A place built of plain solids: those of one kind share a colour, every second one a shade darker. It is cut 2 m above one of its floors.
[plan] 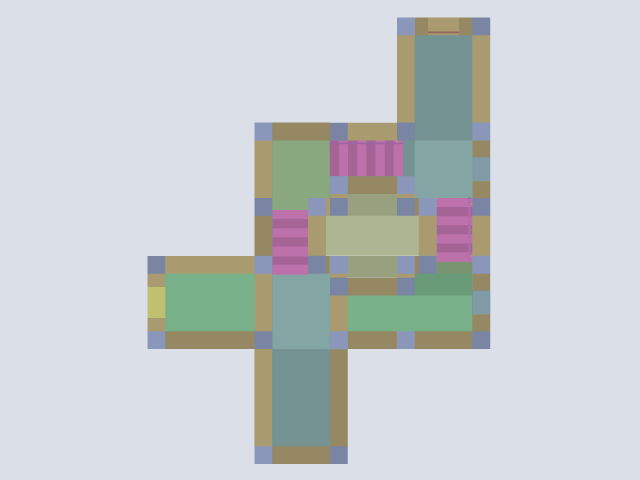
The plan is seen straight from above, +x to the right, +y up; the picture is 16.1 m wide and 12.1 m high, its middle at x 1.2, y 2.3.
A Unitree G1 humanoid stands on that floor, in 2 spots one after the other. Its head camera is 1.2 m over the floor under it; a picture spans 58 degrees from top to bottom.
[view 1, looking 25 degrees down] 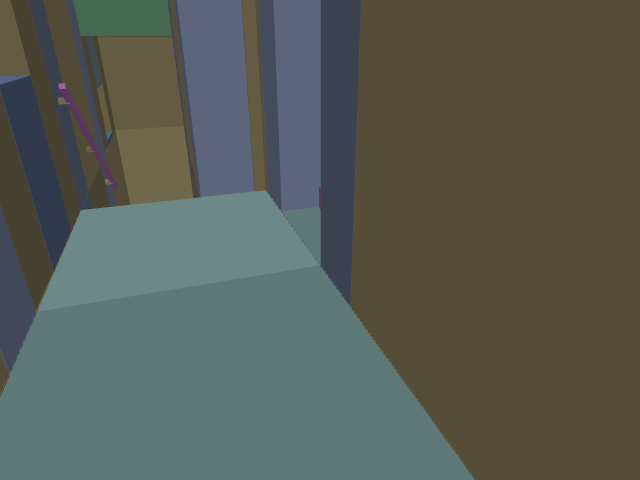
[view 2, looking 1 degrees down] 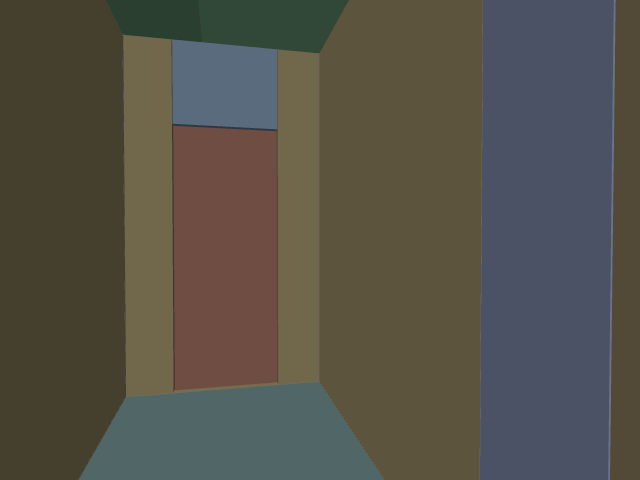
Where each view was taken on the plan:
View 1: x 4.32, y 6.91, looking -109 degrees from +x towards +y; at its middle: floor_slab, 2.84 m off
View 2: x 4.26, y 4.08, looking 77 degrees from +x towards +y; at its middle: wall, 3.45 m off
